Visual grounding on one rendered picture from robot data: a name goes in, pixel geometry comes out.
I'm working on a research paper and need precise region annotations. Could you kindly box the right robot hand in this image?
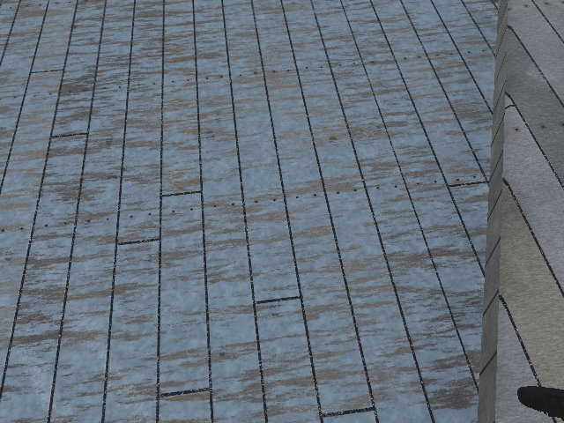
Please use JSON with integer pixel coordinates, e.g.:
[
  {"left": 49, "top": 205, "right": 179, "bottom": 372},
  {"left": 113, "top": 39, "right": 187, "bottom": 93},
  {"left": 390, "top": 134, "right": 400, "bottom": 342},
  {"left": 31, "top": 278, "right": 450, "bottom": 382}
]
[{"left": 517, "top": 386, "right": 564, "bottom": 421}]

